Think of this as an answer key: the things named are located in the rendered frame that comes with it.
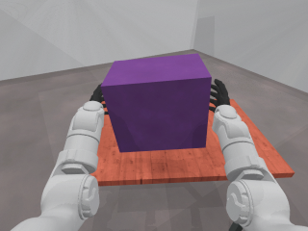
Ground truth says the table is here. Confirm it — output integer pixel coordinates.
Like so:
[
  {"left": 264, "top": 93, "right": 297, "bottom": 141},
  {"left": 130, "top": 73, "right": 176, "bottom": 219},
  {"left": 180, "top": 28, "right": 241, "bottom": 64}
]
[{"left": 90, "top": 99, "right": 295, "bottom": 231}]

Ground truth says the right robot hand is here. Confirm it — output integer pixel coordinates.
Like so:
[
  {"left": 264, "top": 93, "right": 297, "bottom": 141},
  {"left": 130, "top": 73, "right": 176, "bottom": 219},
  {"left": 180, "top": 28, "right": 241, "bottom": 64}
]
[{"left": 209, "top": 79, "right": 231, "bottom": 112}]

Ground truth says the right robot upper arm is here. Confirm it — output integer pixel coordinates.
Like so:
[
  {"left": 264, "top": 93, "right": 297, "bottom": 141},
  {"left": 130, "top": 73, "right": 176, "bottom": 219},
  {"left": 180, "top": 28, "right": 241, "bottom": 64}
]
[{"left": 226, "top": 179, "right": 308, "bottom": 231}]

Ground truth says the robot right forearm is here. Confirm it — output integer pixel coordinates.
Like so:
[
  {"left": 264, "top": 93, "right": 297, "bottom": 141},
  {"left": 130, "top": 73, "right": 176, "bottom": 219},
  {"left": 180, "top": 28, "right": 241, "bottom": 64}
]
[{"left": 212, "top": 105, "right": 291, "bottom": 217}]

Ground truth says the robot left forearm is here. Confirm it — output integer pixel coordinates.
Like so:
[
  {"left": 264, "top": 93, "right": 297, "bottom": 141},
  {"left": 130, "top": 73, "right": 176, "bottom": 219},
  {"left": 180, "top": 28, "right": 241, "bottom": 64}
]
[{"left": 40, "top": 101, "right": 105, "bottom": 212}]

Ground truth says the carton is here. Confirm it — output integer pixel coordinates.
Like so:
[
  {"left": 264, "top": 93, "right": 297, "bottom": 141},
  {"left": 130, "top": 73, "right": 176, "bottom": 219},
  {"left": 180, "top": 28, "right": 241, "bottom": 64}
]
[{"left": 100, "top": 53, "right": 212, "bottom": 153}]

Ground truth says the left robot hand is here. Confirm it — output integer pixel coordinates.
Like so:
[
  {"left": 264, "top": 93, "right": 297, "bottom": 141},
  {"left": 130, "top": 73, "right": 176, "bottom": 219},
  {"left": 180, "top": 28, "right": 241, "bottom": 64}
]
[{"left": 90, "top": 84, "right": 109, "bottom": 115}]

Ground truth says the left robot upper arm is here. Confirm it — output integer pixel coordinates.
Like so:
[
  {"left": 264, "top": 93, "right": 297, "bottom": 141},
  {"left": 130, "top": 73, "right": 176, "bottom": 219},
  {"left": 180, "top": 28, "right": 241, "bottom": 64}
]
[{"left": 11, "top": 173, "right": 100, "bottom": 231}]

